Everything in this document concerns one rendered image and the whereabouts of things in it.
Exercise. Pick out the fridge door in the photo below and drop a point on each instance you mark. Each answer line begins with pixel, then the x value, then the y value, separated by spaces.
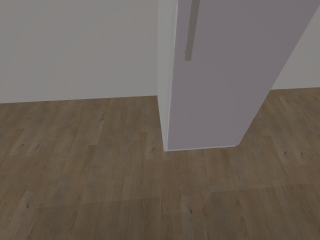
pixel 240 47

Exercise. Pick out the handle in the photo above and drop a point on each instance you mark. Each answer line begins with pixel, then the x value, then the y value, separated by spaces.
pixel 191 29

